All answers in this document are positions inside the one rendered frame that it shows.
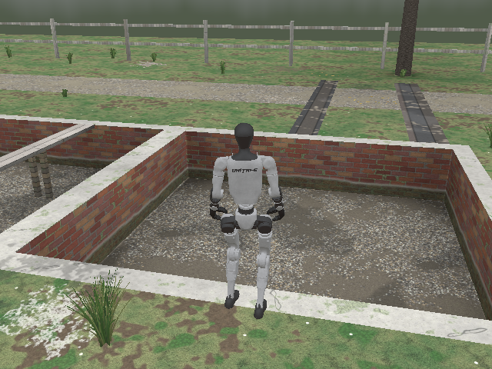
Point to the robot torso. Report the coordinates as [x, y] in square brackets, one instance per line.
[245, 183]

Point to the right robot hand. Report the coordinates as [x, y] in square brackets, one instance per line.
[274, 210]

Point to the robot right upper arm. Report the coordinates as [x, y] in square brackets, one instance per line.
[269, 163]

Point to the left robot hand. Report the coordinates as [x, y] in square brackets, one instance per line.
[213, 213]

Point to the robot left upper arm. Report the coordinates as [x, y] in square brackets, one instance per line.
[218, 176]

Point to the left robot foot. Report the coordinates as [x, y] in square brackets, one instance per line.
[229, 302]

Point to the left robot forearm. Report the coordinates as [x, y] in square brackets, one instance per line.
[214, 205]

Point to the right robot forearm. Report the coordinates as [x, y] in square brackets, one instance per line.
[278, 201]

